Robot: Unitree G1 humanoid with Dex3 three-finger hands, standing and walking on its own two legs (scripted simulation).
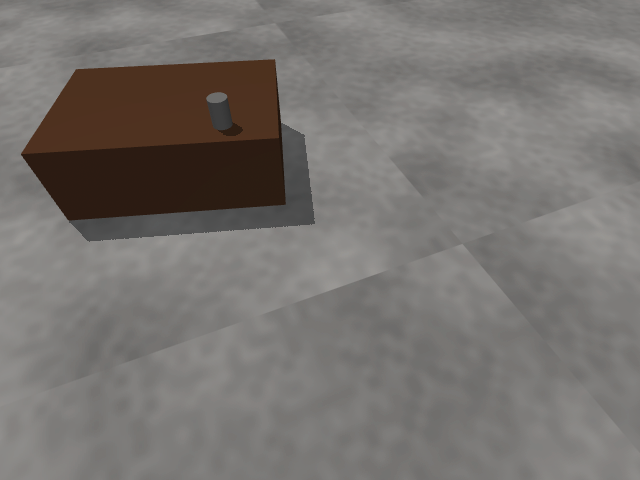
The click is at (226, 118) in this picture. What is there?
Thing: squat round
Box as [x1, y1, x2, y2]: [206, 92, 232, 129]
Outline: 212,93 208,95 206,98 212,124 217,129 228,128 232,123 226,95 220,92
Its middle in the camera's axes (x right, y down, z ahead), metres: -0.40 -0.51 +1.54
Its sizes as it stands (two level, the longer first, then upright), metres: 0.079 0.079 0.118
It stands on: a support 0.36 m high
